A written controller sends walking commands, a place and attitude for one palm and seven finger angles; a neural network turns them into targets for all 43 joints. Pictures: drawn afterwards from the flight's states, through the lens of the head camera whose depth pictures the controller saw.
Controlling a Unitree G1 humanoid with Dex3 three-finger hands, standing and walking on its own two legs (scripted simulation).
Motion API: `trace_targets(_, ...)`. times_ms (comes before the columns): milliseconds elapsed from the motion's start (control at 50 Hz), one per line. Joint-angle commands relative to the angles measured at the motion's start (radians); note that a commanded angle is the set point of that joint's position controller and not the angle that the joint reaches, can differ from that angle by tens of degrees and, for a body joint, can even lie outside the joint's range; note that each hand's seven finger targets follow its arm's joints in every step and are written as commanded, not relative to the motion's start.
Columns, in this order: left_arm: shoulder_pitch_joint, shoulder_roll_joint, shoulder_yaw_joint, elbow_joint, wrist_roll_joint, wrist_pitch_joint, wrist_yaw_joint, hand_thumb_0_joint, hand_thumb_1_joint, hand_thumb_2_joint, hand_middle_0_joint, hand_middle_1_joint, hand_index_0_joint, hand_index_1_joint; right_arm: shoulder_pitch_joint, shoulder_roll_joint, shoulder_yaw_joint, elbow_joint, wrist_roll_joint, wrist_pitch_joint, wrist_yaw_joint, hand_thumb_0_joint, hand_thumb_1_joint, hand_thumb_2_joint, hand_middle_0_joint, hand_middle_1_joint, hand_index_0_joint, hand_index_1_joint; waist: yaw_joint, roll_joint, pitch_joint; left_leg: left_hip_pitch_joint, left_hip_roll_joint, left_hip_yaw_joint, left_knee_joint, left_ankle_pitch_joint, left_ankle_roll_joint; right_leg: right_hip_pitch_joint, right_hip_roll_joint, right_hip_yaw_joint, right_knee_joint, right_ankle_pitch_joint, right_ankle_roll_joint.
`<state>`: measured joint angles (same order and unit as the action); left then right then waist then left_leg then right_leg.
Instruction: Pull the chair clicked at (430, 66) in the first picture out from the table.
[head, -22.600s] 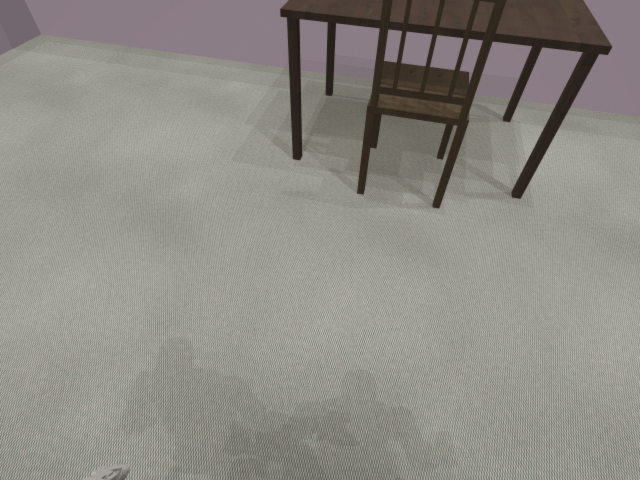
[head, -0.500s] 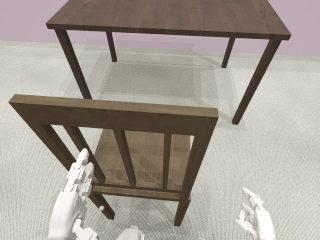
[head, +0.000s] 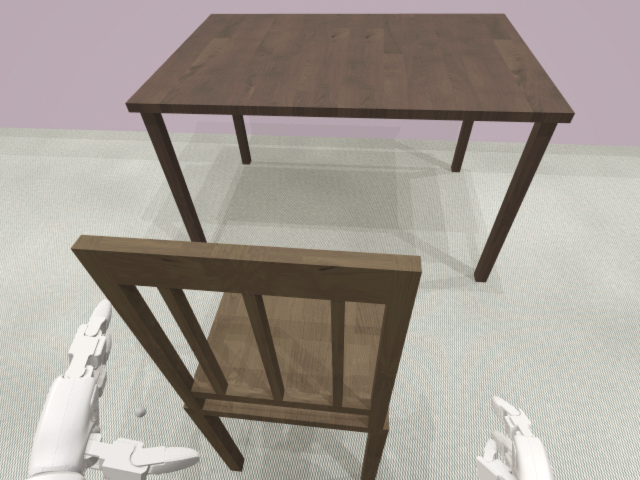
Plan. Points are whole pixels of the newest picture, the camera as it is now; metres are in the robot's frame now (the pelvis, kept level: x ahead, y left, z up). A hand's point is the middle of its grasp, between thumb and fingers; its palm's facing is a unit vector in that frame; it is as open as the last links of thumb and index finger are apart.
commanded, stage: draw the hand back to the body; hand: left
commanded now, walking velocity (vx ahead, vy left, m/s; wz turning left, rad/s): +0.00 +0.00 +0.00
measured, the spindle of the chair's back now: (267, 351) +0.30 +0.12 -0.04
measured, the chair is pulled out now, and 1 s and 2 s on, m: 0.55 0.55 0.55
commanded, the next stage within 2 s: step back with the hand held close in 0.86 s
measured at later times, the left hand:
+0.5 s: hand (74, 300) +0.23 +0.26 +0.18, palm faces +0.43 -0.78 -0.46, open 9.2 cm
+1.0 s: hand (86, 297) +0.23 +0.25 +0.18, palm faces +0.43 -0.78 -0.45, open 7.4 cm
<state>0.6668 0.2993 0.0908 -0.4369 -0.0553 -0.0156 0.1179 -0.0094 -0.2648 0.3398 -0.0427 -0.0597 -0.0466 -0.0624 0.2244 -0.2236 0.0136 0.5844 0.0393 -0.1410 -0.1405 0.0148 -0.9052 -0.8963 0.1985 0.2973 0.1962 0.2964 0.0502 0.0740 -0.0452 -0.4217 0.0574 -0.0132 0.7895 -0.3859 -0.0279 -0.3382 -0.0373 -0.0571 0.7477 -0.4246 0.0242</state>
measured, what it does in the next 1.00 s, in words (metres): stands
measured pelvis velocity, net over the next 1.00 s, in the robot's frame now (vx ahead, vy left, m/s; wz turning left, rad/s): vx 0.04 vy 0.00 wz -0.03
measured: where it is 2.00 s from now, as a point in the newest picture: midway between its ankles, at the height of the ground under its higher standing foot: outside the picture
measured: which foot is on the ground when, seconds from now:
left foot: down 0.00-1.00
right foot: down 0.00-1.00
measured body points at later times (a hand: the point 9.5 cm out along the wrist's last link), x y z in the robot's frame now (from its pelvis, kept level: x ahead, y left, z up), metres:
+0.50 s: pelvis +0.04 +0.01 +0.02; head +0.03 -0.02 +0.47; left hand +0.20 +0.30 +0.21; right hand +0.23 -0.21 -0.07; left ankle +0.02 +0.14 -0.71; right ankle -0.02 -0.13 -0.71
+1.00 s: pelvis +0.04 +0.00 +0.03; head +0.04 -0.03 +0.48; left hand +0.21 +0.29 +0.20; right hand +0.22 -0.23 -0.07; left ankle +0.02 +0.14 -0.71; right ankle -0.02 -0.13 -0.71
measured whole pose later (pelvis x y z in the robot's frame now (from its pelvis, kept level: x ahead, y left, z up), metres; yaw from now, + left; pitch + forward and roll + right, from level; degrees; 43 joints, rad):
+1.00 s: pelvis +0.04 +0.00 +0.03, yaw -2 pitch -3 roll +0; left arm 0.50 0.35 0.32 -0.46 -0.05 -0.01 0.14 0.02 0.88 0.90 -0.21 -0.30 -0.21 -0.30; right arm 0.16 -0.22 0.00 0.68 0.02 -0.09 -0.09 0.01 -0.91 -0.90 0.20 0.30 0.20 0.30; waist 0.07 0.07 0.04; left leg -0.14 0.05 0.04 0.49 -0.31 -0.03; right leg -0.08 -0.04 -0.03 0.46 -0.34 0.03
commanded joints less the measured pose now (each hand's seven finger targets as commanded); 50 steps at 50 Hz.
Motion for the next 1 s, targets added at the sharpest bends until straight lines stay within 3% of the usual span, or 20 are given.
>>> trace_targets(0, -0.091, 0.143, 0.122, -0.232, 0.018, -0.061, 0.044, 0.000, 0.066, 0.497, -0.085, -0.128, -0.085, -0.128, -0.139, -0.092, -0.023, -0.153, -0.009, -0.058, 0.000, 0.000, -0.900, -0.900, 0.200, 0.300, 0.200, 0.300, -0.005, -0.015, 0.010, 0.170, -0.003, -0.006, -0.199, 0.096, 0.046, -0.026, -0.022, 0.004, -0.245, 0.108, -0.043)
trace_targets(60, -0.088, 0.157, 0.164, -0.219, 0.019, -0.067, 0.051, 0.000, 0.175, 0.550, -0.100, -0.150, -0.100, -0.150, -0.147, -0.095, -0.027, -0.136, -0.015, -0.059, 0.006, 0.000, -0.900, -0.900, 0.200, 0.300, 0.200, 0.300, 0.006, -0.039, -0.004, 0.209, 0.001, -0.005, -0.236, 0.152, 0.048, 0.033, -0.022, -0.003, -0.258, 0.176, -0.043)
trace_targets(100, -0.090, 0.153, 0.173, -0.223, 0.021, -0.067, 0.048, 0.000, 0.248, 0.585, -0.110, -0.165, -0.110, -0.165, -0.150, -0.093, -0.026, -0.126, -0.015, -0.058, 0.013, 0.000, -0.900, -0.900, 0.200, 0.300, 0.200, 0.300, 0.006, -0.009, -0.003, 0.234, -0.002, -0.002, -0.256, 0.194, 0.045, 0.065, -0.020, 0.000, -0.265, 0.220, -0.043)
trace_targets(160, -0.109, 0.178, 0.215, -0.231, 0.019, -0.069, 0.050, 0.000, 0.356, 0.637, -0.125, -0.187, -0.125, -0.187, -0.157, -0.095, -0.031, -0.115, -0.020, -0.053, 0.020, 0.000, -0.900, -0.900, 0.200, 0.300, 0.200, 0.300, 0.012, -0.042, -0.016, 0.267, 0.002, 0.004, -0.273, 0.267, 0.047, 0.107, -0.019, -0.001, -0.274, 0.304, -0.042)
trace_targets(200, -0.116, 0.177, 0.232, -0.231, 0.019, -0.065, 0.048, 0.000, 0.429, 0.673, -0.135, -0.202, -0.135, -0.202, -0.157, -0.093, -0.029, -0.105, -0.021, -0.050, 0.027, 0.000, -0.900, -0.900, 0.200, 0.300, 0.200, 0.300, 0.013, -0.011, -0.014, 0.279, 0.002, 0.008, -0.285, 0.307, 0.044, 0.135, -0.020, 0.001, -0.280, 0.346, -0.044)
trace_targets(220, -0.121, 0.181, 0.244, -0.224, 0.016, -0.064, 0.048, 0.000, 0.465, 0.690, -0.140, -0.210, -0.140, -0.210, -0.162, -0.094, -0.031, -0.101, -0.022, -0.045, 0.029, 0.000, -0.900, -0.900, 0.200, 0.300, 0.200, 0.300, 0.014, -0.034, -0.009, 0.285, 0.005, 0.005, -0.292, 0.323, 0.043, 0.140, -0.017, -0.004, -0.282, 0.356, -0.043)
trace_targets(280, -0.151, 0.211, 0.288, -0.241, 0.017, -0.061, 0.050, 0.000, 0.574, 0.743, -0.155, -0.233, -0.155, -0.233, -0.169, -0.097, -0.033, -0.091, -0.024, -0.040, 0.034, 0.000, -0.900, -0.900, 0.200, 0.300, 0.200, 0.300, 0.017, 0.009, -0.020, 0.305, 0.005, 0.011, -0.302, 0.361, 0.040, 0.170, -0.016, 0.004, -0.297, 0.390, -0.047)
trace_targets(340, -0.174, 0.222, 0.318, -0.245, 0.012, -0.061, 0.051, 0.000, 0.682, 0.795, -0.170, -0.255, -0.170, -0.255, -0.165, -0.096, -0.035, -0.088, -0.026, -0.031, 0.037, 0.000, -0.900, -0.900, 0.200, 0.300, 0.200, 0.300, 0.018, -0.031, -0.030, 0.333, 0.010, 0.018, -0.310, 0.408, 0.043, 0.188, -0.017, 0.000, -0.300, 0.441, -0.042)
trace_targets(400, -0.204, 0.236, 0.350, -0.236, 0.008, -0.057, 0.050, 0.000, 0.791, 0.848, -0.185, -0.278, -0.185, -0.278, -0.168, -0.095, -0.035, -0.078, -0.025, -0.024, 0.041, 0.000, -0.900, -0.900, 0.200, 0.300, 0.200, 0.300, 0.016, -0.003, -0.024, 0.345, 0.010, 0.025, -0.316, 0.430, 0.042, 0.203, -0.019, 0.006, -0.312, 0.473, -0.041)
trace_targets(460, -0.240, 0.265, 0.390, -0.245, 0.004, -0.058, 0.053, 0.000, 0.900, 0.900, -0.200, -0.300, -0.200, -0.300, -0.168, -0.100, -0.040, -0.074, -0.027, -0.016, 0.042, 0.000, -0.900, -0.900, 0.200, 0.300, 0.200, 0.300, 0.020, -0.018, -0.044, 0.369, 0.014, 0.030, -0.319, 0.470, 0.044, 0.220, -0.020, 0.005, -0.314, 0.512, -0.039)
trace_targets(520, -0.193, 0.193, 0.337, -0.176, 0.000, -0.045, 0.038, 0.000, 0.900, 0.900, -0.200, -0.300, -0.200, -0.300, -0.171, -0.101, -0.046, -0.068, -0.027, 0.001, 0.051, 0.000, -0.900, -0.900, 0.200, 0.300, 0.200, 0.300, 0.014, -0.059, -0.020, 0.362, 0.019, 0.037, -0.319, 0.492, 0.044, 0.222, -0.021, -0.002, -0.316, 0.542, -0.033)
trace_targets(680, -0.222, 0.269, 0.384, -0.271, 0.006, -0.050, 0.045, 0.000, 0.900, 0.900, -0.200, -0.300, -0.200, -0.300, -0.182, -0.105, -0.047, -0.075, -0.028, -0.001, 0.049, 0.000, -0.900, -0.900, 0.200, 0.300, 0.200, 0.300, 0.023, 0.007, -0.057, 0.371, 0.013, 0.037, -0.327, 0.481, 0.042, 0.244, -0.022, 0.008, -0.325, 0.530, -0.040)
trace_targets(720, -0.207, 0.254, 0.376, -0.267, 0.008, -0.050, 0.047, 0.000, 0.900, 0.900, -0.200, -0.300, -0.200, -0.300, -0.177, -0.099, -0.046, -0.074, -0.027, -0.004, 0.047, 0.000, -0.900, -0.900, 0.200, 0.300, 0.200, 0.300, 0.024, 0.023, -0.051, 0.383, 0.016, 0.039, -0.328, 0.493, 0.043, 0.234, -0.023, 0.003, -0.323, 0.529, -0.039)
trace_targets(900, -0.215, 0.226, 0.354, -0.214, 0.005, -0.046, 0.042, 0.000, 0.900, 0.900, -0.200, -0.300, -0.200, -0.300, -0.183, -0.105, -0.050, -0.069, -0.026, -0.003, 0.044, 0.000, -0.900, -0.900, 0.200, 0.300, 0.200, 0.300, 0.016, -0.044, -0.006, 0.363, 0.016, 0.046, -0.330, 0.423, 0.046, 0.208, -0.021, 0.002, -0.338, 0.494, -0.035)
trace_targets(940, -0.218, 0.227, 0.352, -0.225, 0.005, -0.051, 0.040, 0.000, 0.900, 0.900, -0.200, -0.300, -0.200, -0.300, -0.183, -0.107, -0.050, -0.071, -0.026, -0.001, 0.045, 0.000, -0.900, -0.900, 0.200, 0.300, 0.200, 0.300, 0.018, -0.028, -0.016, 0.368, 0.016, 0.041, -0.333, 0.418, 0.045, 0.206, -0.021, 0.004, -0.335, 0.479, -0.036)
trace_targets(960, -0.270, 0.244, 0.350, -0.274, 0.006, -0.060, 0.041, 0.000, 0.900, 0.900, -0.200, -0.300, -0.200, -0.300, -0.181, -0.111, -0.047, -0.076, -0.026, -0.009, 0.045, 0.000, -0.900, -0.900, 0.200, 0.300, 0.200, 0.300, 0.015, -0.015, -0.042, 0.382, 0.014, 0.043, -0.332, 0.412, 0.047, 0.210, -0.024, 0.007, -0.336, 0.477, -0.035)
trace_targets(980, -0.465, 0.423, 0.521, -0.333, -0.012, -0.124, 0.041, 0.000, 0.900, 0.900, -0.200, -0.300, -0.200, -0.300, -0.143, -0.115, -0.039, -0.127, -0.013, 0.009, 0.044, 0.000, -0.900, -0.900, 0.200, 0.300, 0.200, 0.300, -0.013, 0.042, 0.043, 0.344, 0.031, 0.016, -0.322, 0.389, 0.057, 0.130, -0.061, 0.118, -0.380, 0.573, -0.046)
